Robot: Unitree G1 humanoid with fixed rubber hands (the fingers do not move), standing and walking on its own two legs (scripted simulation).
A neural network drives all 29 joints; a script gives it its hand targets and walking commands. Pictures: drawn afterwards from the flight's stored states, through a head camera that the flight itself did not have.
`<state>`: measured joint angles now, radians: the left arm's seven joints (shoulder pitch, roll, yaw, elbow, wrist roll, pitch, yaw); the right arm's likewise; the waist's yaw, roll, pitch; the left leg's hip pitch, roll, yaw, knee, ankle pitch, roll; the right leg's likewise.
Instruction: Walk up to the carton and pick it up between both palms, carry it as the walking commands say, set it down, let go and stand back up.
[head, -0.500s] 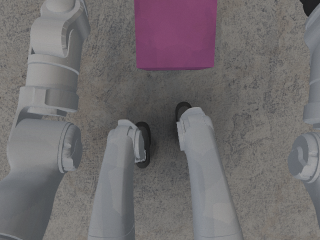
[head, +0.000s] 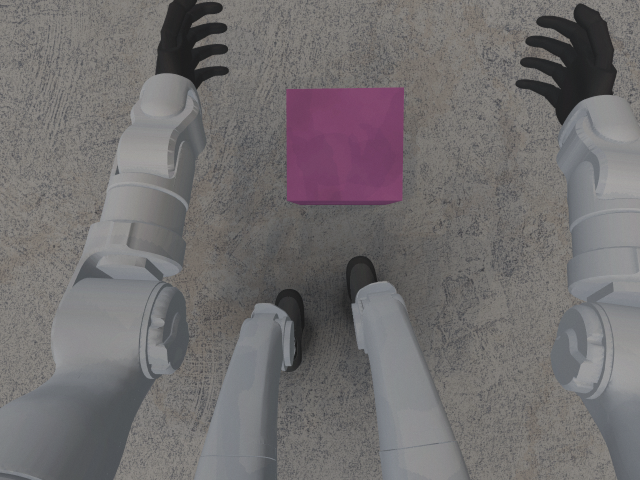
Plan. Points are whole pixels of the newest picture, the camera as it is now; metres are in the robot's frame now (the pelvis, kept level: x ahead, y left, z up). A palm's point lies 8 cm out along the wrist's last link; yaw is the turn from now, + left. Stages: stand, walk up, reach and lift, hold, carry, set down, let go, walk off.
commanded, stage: let go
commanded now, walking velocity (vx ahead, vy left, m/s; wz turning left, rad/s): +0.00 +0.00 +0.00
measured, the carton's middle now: (343, 156) +0.50 -0.07 -0.54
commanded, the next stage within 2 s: stand in 1.32 s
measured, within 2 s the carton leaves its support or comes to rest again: neither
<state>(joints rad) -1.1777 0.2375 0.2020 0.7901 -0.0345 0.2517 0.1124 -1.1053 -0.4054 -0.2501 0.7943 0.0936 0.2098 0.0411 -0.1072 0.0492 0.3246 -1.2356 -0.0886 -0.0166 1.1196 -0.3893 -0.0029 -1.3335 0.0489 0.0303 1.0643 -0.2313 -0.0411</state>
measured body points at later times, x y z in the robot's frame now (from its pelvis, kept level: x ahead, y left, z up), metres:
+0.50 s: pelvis +0.07 +0.00 +0.07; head +0.27 -0.01 +0.47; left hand +0.39 +0.17 -0.04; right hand +0.33 -0.27 -0.03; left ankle +0.06 +0.12 -0.63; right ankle +0.13 -0.09 -0.63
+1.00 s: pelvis +0.11 +0.03 +0.11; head +0.15 +0.03 +0.55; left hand +0.28 +0.27 +0.03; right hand +0.27 -0.20 +0.02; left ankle +0.06 +0.12 -0.63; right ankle +0.13 -0.09 -0.63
